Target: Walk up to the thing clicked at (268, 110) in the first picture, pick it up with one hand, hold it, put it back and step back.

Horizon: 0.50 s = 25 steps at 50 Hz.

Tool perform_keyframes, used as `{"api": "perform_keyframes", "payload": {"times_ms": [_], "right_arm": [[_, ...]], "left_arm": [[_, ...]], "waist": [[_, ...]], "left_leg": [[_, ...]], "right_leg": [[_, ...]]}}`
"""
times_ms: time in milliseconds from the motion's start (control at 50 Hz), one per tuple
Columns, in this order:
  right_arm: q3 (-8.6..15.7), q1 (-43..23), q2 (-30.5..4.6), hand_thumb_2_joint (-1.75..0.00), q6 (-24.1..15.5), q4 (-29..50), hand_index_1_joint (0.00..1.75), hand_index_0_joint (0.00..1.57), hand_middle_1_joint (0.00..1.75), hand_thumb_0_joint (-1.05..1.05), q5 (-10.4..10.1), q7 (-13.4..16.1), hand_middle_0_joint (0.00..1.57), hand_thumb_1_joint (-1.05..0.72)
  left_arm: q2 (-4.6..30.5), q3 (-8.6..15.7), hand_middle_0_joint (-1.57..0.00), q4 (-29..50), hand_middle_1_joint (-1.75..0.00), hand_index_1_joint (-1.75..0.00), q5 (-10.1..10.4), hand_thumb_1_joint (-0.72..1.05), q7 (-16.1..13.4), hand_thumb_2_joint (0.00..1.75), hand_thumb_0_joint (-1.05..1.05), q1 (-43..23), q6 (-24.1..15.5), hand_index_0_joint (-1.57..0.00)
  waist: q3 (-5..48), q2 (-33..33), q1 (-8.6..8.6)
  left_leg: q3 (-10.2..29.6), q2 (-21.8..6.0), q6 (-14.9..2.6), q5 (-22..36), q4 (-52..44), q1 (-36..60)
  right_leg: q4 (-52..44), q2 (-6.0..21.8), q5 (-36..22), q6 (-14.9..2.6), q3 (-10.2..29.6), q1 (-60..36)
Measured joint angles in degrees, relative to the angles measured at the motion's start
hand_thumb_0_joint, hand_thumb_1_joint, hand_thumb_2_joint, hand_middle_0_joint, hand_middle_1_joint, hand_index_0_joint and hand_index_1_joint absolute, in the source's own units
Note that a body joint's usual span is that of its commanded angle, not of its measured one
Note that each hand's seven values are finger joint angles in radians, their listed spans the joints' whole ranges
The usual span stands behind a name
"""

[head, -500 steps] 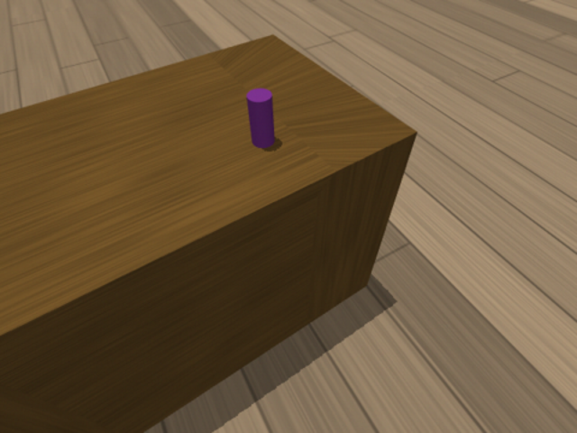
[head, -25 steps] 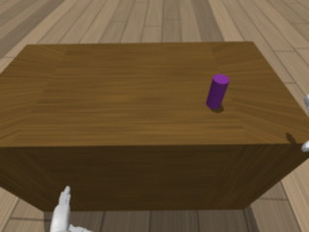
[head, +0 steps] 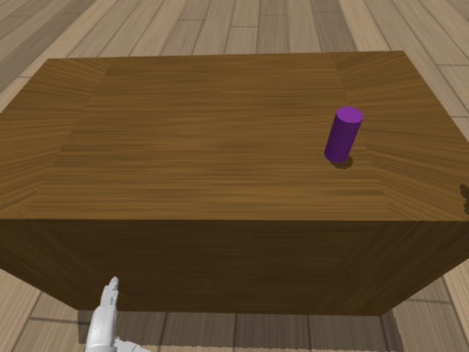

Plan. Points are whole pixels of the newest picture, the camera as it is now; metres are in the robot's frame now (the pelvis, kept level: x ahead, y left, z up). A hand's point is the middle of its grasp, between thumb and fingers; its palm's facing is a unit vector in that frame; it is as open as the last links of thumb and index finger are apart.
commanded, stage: go down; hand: right
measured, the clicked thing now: (342, 135) +0.53 -0.19 +0.04
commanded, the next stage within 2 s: approach in 1.46 s
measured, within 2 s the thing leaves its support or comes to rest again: neither
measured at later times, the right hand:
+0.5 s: hand out of the picture +0.40 -0.37 +0.17, palm faces +0.18 +0.98 +0.02, open 17.7 cm
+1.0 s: hand out of the picture +0.43 -0.38 +0.18, palm faces +0.18 +0.98 +0.01, open 17.7 cm
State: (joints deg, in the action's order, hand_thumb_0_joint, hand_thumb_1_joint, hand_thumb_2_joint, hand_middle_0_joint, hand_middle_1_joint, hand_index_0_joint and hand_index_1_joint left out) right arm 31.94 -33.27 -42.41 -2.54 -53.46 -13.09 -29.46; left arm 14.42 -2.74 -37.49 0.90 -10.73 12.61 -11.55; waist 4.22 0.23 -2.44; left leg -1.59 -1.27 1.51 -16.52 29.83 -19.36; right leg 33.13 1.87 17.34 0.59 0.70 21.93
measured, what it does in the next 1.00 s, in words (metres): stands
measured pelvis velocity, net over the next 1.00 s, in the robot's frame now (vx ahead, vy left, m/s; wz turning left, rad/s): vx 0.00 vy -0.01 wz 0.01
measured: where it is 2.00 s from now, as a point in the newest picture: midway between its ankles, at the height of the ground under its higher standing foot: outside the picture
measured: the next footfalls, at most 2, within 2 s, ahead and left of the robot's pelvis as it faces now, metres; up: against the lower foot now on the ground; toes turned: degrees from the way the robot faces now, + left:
none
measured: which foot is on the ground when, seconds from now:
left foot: down 0.00-1.00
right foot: down 0.00-1.00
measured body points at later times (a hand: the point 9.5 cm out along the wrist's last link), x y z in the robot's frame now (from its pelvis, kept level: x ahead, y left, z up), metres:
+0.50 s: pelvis -0.01 -0.01 -0.01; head +0.04 -0.03 +0.44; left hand +0.14 +0.26 -0.08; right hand +0.39 -0.42 +0.17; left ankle -0.02 +0.14 -0.73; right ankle -0.01 -0.12 -0.73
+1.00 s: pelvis +0.00 -0.01 -0.01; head +0.06 -0.04 +0.43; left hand +0.14 +0.25 -0.07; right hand +0.41 -0.43 +0.18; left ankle -0.02 +0.14 -0.73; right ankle -0.01 -0.12 -0.73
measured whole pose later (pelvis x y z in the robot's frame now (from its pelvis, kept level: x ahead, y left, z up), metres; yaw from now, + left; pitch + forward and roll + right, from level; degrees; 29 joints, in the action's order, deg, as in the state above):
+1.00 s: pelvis +0.00 -0.01 -0.01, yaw +1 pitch +11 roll +3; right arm 32.4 -49.5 -53.2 -3.8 -68.8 -7.7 -30.7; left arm 14.8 -3.9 -32.5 -0.1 -9.3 14.0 -11.8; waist 5.0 0.6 -6.1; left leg -1.4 -0.6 2.2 -17.4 33.9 -27.9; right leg 40.3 2.6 20.0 0.0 0.8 31.8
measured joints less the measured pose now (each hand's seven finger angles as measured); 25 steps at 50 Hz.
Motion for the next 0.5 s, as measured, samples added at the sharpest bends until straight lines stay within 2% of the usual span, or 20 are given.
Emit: {"api": "perform_keyframes", "payload": {"times_ms": [160,320,500], "right_arm": [[0.62,-3.27,-2.13,-0.04,0.04,-3.38,0.05,0.05,0.05,-0.02,0.58,-1.46,0.05,0.57],[0.65,-7.47,-5.15,-0.05,-0.89,-8.15,0.05,0.05,0.05,-0.02,1.64,-1.75,0.05,0.59],[0.88,-9.59,-6.74,-0.04,-1.48,-10.59,0.05,0.05,0.05,-0.02,2.75,-1.34,0.04,0.60]], "left_arm": [[0.43,0.73,-0.06,-0.51,-0.06,-0.06,-0.17,-0.54,0.26,0.06,0.00,0.23,0.15,-0.06],[0.74,-0.27,-0.06,0.92,-0.06,-0.06,-0.34,-0.54,0.18,0.06,-0.01,-0.29,0.30,-0.06],[0.27,-0.89,-0.06,2.48,-0.06,-0.06,-0.55,-0.54,0.68,0.06,0.00,0.56,-0.21,-0.05]], "waist": [[-0.36,0.12,-0.80],[-0.06,0.29,-1.98],[0.14,0.33,-2.44]], "left_leg": [[-0.09,0.11,0.04,-0.17,1.01,-2.01],[0.16,0.43,0.08,-0.04,1.72,-3.97],[0.08,0.51,0.25,-0.22,2.45,-5.47]], "right_leg": [[1.46,0.11,0.38,-0.03,0.15,2.25],[2.79,0.43,0.70,-0.08,-0.02,4.36],[4.16,0.50,1.22,-0.27,0.11,6.18]]}}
